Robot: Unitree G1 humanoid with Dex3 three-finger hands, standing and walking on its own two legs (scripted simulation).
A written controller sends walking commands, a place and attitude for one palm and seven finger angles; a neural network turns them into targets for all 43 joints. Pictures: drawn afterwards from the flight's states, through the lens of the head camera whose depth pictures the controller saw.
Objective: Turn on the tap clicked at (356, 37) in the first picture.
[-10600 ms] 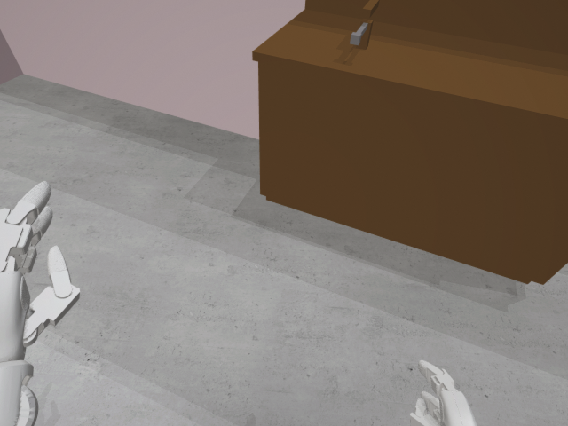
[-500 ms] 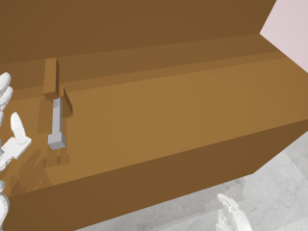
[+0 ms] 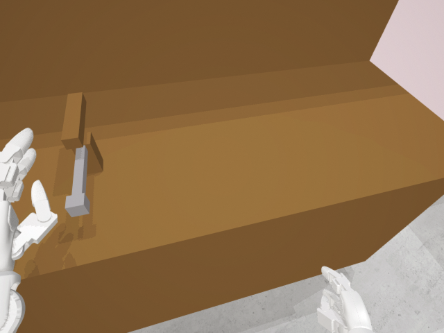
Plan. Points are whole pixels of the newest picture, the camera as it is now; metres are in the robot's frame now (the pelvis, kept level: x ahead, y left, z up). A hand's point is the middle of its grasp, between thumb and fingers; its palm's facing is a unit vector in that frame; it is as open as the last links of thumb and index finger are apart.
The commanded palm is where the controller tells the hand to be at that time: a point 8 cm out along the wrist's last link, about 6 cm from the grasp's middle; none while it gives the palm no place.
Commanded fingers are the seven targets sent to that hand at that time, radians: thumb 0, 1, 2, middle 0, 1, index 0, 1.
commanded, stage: shuffle to correct the standing spot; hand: left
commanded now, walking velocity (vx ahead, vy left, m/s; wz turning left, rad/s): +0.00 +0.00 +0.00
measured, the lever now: (78, 205) +0.28 +0.28 +0.08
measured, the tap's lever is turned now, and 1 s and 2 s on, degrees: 0 0 0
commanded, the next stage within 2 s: come to a stop and stand still in 0.56 s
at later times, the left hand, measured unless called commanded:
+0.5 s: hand (58, 244) +0.18 +0.23 +0.16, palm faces +0.35 -0.84 -0.41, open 7.4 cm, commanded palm +0.13 +0.26 +0.17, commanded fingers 0.00 0.90 0.90 -0.20 -0.30 -0.20 -0.30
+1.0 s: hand (53, 272) +0.15 +0.22 +0.16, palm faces +0.39 -0.83 -0.41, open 7.4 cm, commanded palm +0.09 +0.25 +0.17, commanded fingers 0.00 0.90 0.90 -0.20 -0.30 -0.20 -0.30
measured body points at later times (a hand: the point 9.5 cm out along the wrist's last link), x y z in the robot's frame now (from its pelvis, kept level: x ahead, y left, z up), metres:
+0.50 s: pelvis -0.04 -0.02 -0.01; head +0.01 +0.00 +0.44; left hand +0.16 +0.27 +0.18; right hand +0.15 -0.23 -0.08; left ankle +0.01 +0.09 -0.74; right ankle +0.01 -0.14 -0.74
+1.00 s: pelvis -0.07 -0.03 -0.01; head -0.05 -0.02 +0.44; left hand +0.12 +0.26 +0.18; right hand +0.07 -0.27 -0.09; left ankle -0.04 +0.07 -0.74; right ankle +0.01 -0.14 -0.74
